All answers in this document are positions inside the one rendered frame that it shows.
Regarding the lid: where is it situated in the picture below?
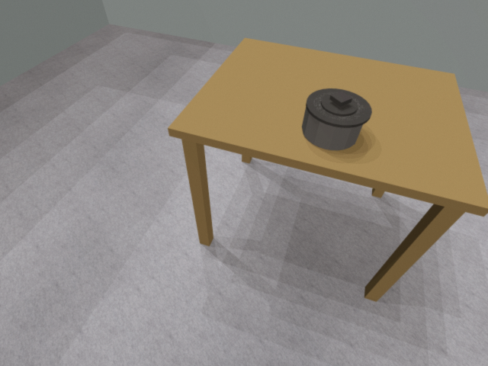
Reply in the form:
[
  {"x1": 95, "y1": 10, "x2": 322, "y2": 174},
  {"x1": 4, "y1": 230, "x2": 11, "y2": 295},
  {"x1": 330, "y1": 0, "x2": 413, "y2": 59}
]
[{"x1": 306, "y1": 88, "x2": 372, "y2": 128}]

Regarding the knob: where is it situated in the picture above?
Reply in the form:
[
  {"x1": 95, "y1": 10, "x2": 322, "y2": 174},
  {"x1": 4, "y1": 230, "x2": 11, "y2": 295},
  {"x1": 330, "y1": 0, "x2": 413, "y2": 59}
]
[{"x1": 330, "y1": 91, "x2": 352, "y2": 107}]

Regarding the table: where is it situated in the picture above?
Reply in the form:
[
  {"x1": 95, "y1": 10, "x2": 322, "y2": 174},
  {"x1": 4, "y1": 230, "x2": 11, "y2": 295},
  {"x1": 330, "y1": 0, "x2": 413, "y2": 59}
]
[{"x1": 168, "y1": 38, "x2": 488, "y2": 302}]

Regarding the pot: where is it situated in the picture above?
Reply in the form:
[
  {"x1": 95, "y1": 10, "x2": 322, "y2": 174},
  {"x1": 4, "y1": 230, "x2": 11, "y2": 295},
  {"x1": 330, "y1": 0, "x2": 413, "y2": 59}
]
[{"x1": 302, "y1": 106, "x2": 363, "y2": 150}]

